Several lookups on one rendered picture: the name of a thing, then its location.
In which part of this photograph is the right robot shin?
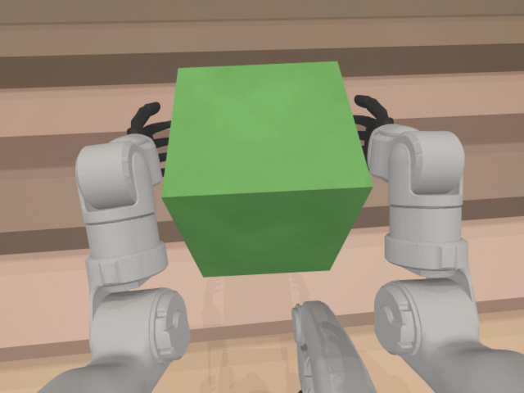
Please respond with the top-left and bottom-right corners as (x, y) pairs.
(297, 306), (330, 393)

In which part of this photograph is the robot left hand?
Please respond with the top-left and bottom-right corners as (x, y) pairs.
(127, 102), (171, 177)

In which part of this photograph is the robot right hand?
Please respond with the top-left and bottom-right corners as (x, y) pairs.
(353, 95), (394, 171)

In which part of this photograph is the left robot upper arm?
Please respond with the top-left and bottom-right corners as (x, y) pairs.
(37, 287), (191, 393)

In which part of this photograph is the right robot upper arm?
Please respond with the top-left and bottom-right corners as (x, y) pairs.
(374, 278), (524, 393)

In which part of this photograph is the carton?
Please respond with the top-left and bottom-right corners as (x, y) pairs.
(161, 61), (373, 278)

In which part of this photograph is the left robot forearm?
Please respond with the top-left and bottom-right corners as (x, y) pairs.
(75, 133), (169, 355)

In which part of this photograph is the right robot thigh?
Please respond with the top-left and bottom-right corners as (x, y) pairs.
(291, 300), (377, 393)

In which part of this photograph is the right robot forearm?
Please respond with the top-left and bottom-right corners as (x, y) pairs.
(367, 124), (480, 334)

